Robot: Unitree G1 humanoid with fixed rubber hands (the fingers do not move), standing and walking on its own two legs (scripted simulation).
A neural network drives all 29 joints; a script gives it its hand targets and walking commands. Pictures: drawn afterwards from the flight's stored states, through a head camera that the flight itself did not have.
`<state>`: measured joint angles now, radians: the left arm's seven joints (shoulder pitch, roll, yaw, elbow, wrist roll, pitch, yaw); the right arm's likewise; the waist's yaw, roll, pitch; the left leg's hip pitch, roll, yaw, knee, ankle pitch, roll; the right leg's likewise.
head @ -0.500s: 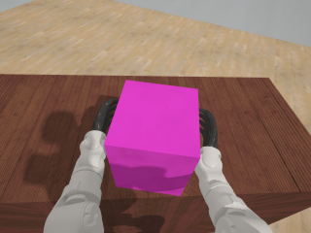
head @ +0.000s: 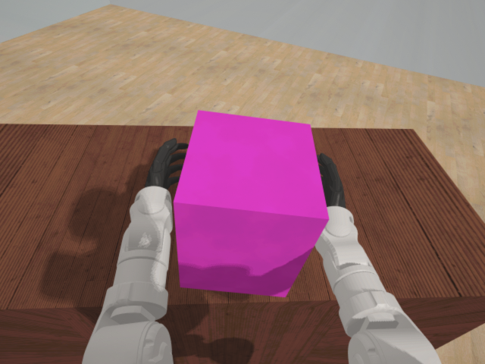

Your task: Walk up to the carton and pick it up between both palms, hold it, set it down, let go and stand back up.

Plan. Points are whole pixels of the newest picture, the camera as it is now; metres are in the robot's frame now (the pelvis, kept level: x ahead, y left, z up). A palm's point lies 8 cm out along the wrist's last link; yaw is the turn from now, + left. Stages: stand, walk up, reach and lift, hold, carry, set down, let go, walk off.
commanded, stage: reach and lift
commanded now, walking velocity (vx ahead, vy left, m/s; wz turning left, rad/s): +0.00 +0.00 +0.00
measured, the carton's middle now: (243, 207) +0.39 +0.00 +0.06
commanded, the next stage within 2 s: hold in 1.40 s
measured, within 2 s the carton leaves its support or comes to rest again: neither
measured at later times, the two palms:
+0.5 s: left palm (144, 169) +0.38 +0.16 +0.16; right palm (331, 173) +0.38 -0.13 +0.15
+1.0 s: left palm (138, 162) +0.37 +0.16 +0.19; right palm (333, 157) +0.39 -0.13 +0.18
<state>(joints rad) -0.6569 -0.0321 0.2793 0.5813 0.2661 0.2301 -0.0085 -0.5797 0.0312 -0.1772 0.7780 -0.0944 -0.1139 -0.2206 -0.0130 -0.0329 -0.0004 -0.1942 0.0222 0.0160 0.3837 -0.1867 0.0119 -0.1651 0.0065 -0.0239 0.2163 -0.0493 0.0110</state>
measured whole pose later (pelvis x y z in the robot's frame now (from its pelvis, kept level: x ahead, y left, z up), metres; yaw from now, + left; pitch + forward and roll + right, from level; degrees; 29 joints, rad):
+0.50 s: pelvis -0.01 -0.01 +0.00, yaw +1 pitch -1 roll -1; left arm -0.71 -0.03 0.28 0.35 0.28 0.53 0.01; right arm -0.69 0.00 -0.15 0.65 0.00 0.13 -0.18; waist -0.01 -0.04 0.00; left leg -0.19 0.02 0.01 0.38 -0.17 0.01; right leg -0.17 0.01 -0.03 0.23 -0.05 0.01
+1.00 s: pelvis -0.01 -0.01 +0.00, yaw +1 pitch -2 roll -1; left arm -0.73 -0.03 0.28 0.28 0.31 0.63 0.01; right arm -0.77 -0.02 -0.14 0.63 0.02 0.23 -0.15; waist -0.01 -0.04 -0.01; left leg -0.18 0.02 0.00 0.38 -0.17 0.00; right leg -0.16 0.01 -0.04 0.25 -0.05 0.01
